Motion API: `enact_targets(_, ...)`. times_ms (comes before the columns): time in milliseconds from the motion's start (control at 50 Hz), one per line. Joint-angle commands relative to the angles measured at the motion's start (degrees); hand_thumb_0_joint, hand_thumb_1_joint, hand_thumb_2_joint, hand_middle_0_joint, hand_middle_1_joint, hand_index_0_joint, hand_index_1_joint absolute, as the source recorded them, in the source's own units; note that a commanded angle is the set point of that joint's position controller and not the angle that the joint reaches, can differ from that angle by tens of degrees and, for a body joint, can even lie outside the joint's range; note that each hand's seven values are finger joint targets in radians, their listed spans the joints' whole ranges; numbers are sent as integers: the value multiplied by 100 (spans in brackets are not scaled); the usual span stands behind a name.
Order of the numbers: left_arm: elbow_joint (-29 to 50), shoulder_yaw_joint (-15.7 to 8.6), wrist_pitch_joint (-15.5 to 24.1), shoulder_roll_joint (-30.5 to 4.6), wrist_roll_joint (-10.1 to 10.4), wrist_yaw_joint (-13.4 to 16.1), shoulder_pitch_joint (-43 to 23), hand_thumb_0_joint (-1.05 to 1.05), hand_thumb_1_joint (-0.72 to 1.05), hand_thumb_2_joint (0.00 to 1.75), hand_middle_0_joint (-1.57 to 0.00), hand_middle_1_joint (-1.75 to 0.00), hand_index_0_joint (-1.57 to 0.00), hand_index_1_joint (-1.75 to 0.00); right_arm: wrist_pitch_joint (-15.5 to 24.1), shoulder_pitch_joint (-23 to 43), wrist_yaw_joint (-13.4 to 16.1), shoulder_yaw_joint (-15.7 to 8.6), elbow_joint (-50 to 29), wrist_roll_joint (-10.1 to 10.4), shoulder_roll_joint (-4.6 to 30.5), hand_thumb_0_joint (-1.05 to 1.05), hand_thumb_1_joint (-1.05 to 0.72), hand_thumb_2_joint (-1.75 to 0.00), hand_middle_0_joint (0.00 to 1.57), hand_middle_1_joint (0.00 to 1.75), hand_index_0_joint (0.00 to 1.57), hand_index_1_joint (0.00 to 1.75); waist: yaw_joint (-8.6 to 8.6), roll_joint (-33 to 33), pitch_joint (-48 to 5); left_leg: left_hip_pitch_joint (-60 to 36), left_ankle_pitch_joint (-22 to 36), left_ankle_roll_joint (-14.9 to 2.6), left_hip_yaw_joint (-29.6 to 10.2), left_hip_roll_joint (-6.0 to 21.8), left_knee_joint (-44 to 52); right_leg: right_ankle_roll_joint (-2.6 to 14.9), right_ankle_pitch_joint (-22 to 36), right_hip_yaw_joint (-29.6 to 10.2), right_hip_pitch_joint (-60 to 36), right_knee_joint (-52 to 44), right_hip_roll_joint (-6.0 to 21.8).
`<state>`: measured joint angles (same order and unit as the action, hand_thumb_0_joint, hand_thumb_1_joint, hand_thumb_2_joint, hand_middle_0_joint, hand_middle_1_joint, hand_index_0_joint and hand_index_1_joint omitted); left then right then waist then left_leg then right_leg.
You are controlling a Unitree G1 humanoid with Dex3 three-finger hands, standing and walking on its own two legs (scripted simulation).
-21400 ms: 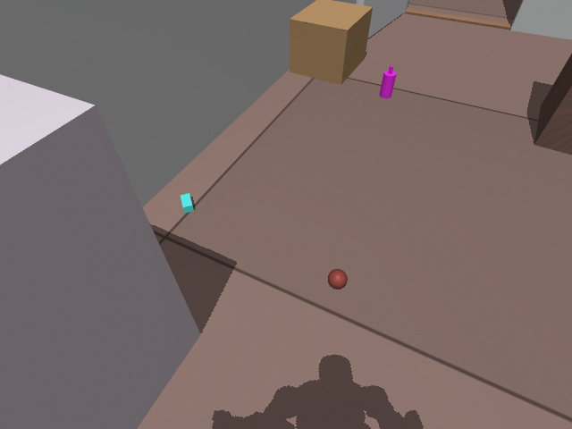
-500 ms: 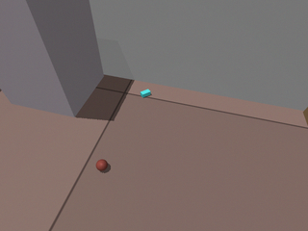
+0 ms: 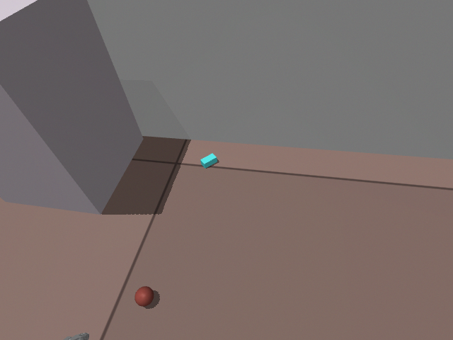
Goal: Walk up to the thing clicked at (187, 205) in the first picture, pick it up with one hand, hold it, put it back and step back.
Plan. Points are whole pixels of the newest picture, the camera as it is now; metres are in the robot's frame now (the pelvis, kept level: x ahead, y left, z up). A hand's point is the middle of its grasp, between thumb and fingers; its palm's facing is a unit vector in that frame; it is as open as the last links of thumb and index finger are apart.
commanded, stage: walk up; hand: left
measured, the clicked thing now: (208, 160) +1.22 +0.20 -0.74
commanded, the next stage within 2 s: none
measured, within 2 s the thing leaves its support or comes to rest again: neither
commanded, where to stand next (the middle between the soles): +0.81 +0.00 m, yaw +0 degrees
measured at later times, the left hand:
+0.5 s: hand (105, 290) +0.27 +0.31 -0.15, palm faces -0.04 -0.94 -0.34, open 7.4 cm
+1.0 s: hand (144, 200) +0.48 +0.25 -0.10, palm faces -0.01 -0.91 -0.42, open 7.4 cm
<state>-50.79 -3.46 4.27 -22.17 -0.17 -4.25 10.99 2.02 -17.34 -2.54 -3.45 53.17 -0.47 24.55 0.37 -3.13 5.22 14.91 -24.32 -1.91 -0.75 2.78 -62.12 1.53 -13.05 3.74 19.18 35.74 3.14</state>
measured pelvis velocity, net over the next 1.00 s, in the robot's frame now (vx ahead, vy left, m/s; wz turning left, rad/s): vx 0.42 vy -0.03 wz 0.00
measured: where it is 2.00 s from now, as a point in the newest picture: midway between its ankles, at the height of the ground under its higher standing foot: (245, 230)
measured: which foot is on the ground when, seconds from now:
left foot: up 0.00-0.30, down 0.32-0.76, up 0.78-1.00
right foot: down 0.00-0.36, up 0.38-0.72, down 0.74-1.00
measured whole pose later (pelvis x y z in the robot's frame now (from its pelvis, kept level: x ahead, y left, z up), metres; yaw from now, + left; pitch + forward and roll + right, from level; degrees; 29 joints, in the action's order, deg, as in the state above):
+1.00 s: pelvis +0.42 -0.03 +0.01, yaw +0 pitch -3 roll +0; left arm -48.4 -2.2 5.0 -22.4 -0.4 -2.7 17.8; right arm 1.8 -16.5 -3.9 -3.2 50.2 -0.8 24.9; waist 1.5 -3.9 4.3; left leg 27.4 -18.2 -0.5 -0.1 3.2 -51.5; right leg 1.8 -14.0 5.5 11.9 28.5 2.2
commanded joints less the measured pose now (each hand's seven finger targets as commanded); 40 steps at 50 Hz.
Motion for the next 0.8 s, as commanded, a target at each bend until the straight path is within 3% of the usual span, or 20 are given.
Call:
enact_targets(0,318,-448,127,-1621,37,177,363,0,90,90,-20,-30,-20,-30,190,-336,-14,-317,-376,38,1113,0,-90,-90,20,30,20,30,55,1208,-117,1560,750,9,-220,348,13,954,-1239,-1671,-808,-2384,1146)
enact_targets(100,522,-477,206,-1668,-34,166,527,0,90,90,-20,-30,-20,-30,175,226,-167,-338,-598,-106,956,0,-90,-90,20,30,20,30,191,1112,-10,1659,911,296,77,460,1597,1193,-644,-1001,-837,-2429,1171)
enact_targets(220,602,-440,164,-1739,-45,134,737,0,90,90,-20,-30,-20,-30,291,775,-217,-360,-820,-85,833,0,-90,-90,20,30,20,30,300,967,-204,763,1674,111,486,168,2913,947,333,-626,-980,-1820,1063)
enact_targets(260,678,-420,140,-1830,-42,162,503,0,90,90,-20,-30,-20,-30,303,323,-187,-408,-727,-80,907,0,-90,-90,20,30,20,30,-34,848,-329,-113,1753,10,519,133,3029,863,477,-666,-586,-1366,1187)
enact_targets(280,691,-347,121,-1675,-33,180,545,0,90,90,-20,-30,-20,-30,330,-92,-146,-476,-565,-98,1085,0,-90,-90,20,30,20,30,-246,365,-494,-819,1458,-76,552,-66,3149,741,959,-399,-316,-517,893)
enact_targets(300,688,-232,95,-1390,-8,198,770,0,90,90,-20,-30,-20,-30,372,-768,-81,-591,-402,-171,1391,0,-90,-90,20,30,20,30,-575,-444,-848,-1676,724,-323,89,173,3543,574,1088,-30,146,1043,471)
enact_targets(320,786,-105,86,-935,83,209,968,0,90,90,-20,-30,-20,-30,407,-1215,4,-736,-465,-246,1937,0,-90,-90,20,30,20,30,-685,-1665,-1168,-2481,57,-726,-2443,1696,4180,177,-699,16,1414,2649,-311)
enact_targets(340,644,-228,36,-1464,100,292,1051,0,90,90,-20,-30,-20,-30,402,-1040,10,-771,-610,-43,2083,0,-90,-90,20,30,20,30,-648,-956,-1298,-2450,-277,-1320,-3766,2277,4736,227,-1715,-645,1772,3188,-436)
enact_targets(360,542,-201,30,-1651,42,315,883,0,90,90,-20,-30,-20,-30,375,-741,37,-729,-658,66,1882,0,-90,-90,20,30,20,30,-502,-225,-929,-1889,90,-1284,-3153,2157,4661,203,-1391,-1006,1773,3524,-194)
enact_targets(420,253,-220,23,-1519,82,248,1172,0,90,90,-20,-30,-20,-30,407,-146,83,-456,-848,96,1356,0,-90,-90,20,30,20,30,-107,-361,-351,-918,1612,-925,-1238,1504,4616,109,-781,-952,1365,2834,166)
enact_targets(440,230,-226,-8,-1440,71,209,1246,0,90,90,-20,-30,-20,-30,425,-94,79,-428,-850,84,1340,0,-90,-90,20,30,20,30,-43,-522,-364,-724,1874,-944,-947,1445,4626,34,-737,-847,1157,2627,207)
enact_targets(500,303,-212,-58,-1321,2,97,963,0,90,90,-20,-30,-20,-30,448,-122,78,-434,-956,20,1375,0,-90,-90,20,30,20,30,-111,-551,-266,-621,1842,-1097,-519,1355,4728,-128,-561,-557,1115,1747,306)
enact_targets(540,424,-231,-71,-1284,-42,23,617,0,90,90,-20,-30,-20,-30,447,-75,57,-468,-981,7,1493,0,-90,-90,20,30,20,30,-191,-590,-82,-441,1156,-1202,-458,1386,4912,-164,-353,-397,1087,1114,409)
enact_targets(620,404,-297,-13,-1247,-49,-56,374,0,90,90,-20,-30,-20,-30,418,96,6,-438,-1049,12,1479,0,-90,-90,20,30,20,30,-140,-529,-132,-137,335,-978,-171,1099,4770,-88,296,-95,421,116,200)
enact_targets(660,323,-329,19,-1234,-70,-33,535,0,90,90,-20,-30,-20,-30,377,239,7,-450,-1086,50,1519,0,-90,-90,20,30,20,30,42,-421,-289,-9,487,-905,-161,1199,4341,-30,421,-22,-156,-165,141)
enact_targets(700,170,-408,93,-1372,-99,30,921,0,90,90,-20,-30,-20,-30,323,219,18,-342,-1095,25,1271,0,-90,-90,20,30,20,30,297,139,-493,395,744,-660,190,892,3293,28,346,122,-1218,-523,-80)
enact_targets(720,68,-516,152,-1602,-107,103,1401,0,90,90,-20,-30,-20,-30,319,-29,21,-234,-1090,12,990,0,-90,-90,20,30,20,30,531,1001,-823,781,999,-477,541,497,1880,178,-336,-266,-2078,-959,72)
enact_targets(740,116,-656,222,-2169,-113,198,1735,0,90,90,-20,-30,-20,-30,317,-248,11,-63,-1220,39,497,0,-90,-90,20,30,20,30,604,2378,-944,1992,-364,-108,765,-219,264,600,-1500,-2811,-2612,-1863,1593)
enact_targets(760,150,-632,205,-2366,-40,199,1649,0,90,90,-20,-30,-20,-30,235,-16,73,-226,-1090,12,1069,0,-90,-90,20,30,20,30,623,1807,-682,2403,-698,-43,176,-218,-364,1175,-1848,-4091,-2226,-2277,2209)
enact_targets(780,302,-577,191,-2207,16,220,1379,0,90,90,-20,-30,-20,-30,212,81,96,-262,-978,39,1279,0,-90,-90,20,30,20,30,502,1116,-420,2398,-393,-31,-271,-30,-580,1357,-1449,-3791,-1889,-2191,2176)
